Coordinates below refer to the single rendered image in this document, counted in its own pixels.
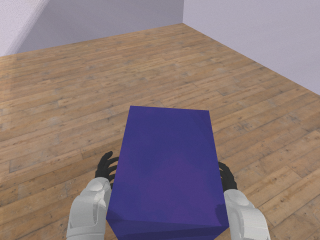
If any robot left hand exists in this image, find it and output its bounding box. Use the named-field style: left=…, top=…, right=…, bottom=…
left=95, top=151, right=119, bottom=190

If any robot right hand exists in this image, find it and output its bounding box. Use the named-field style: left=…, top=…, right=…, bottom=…
left=218, top=161, right=238, bottom=193

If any carton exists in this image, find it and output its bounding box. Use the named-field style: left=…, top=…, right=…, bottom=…
left=106, top=105, right=230, bottom=240

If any left robot forearm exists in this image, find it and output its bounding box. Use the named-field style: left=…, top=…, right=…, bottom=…
left=66, top=177, right=112, bottom=240

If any right robot forearm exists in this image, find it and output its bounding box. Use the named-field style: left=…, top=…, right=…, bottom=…
left=223, top=189, right=271, bottom=240

